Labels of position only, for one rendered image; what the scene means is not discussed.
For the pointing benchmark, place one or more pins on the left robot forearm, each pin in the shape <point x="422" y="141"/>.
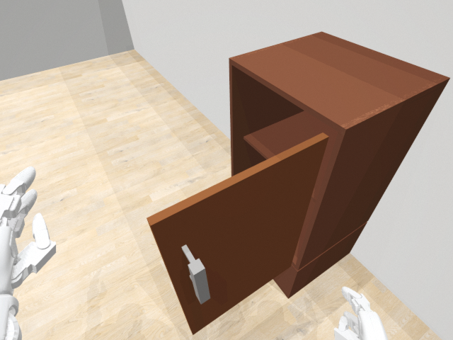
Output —
<point x="9" y="327"/>

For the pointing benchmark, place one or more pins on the cupboard door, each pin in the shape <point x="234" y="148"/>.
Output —
<point x="245" y="230"/>

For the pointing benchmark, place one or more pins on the robot left hand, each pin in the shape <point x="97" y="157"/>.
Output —
<point x="14" y="206"/>

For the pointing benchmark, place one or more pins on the robot right hand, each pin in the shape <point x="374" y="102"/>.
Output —
<point x="366" y="326"/>

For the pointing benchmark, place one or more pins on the handle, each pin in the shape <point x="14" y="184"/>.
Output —
<point x="198" y="276"/>

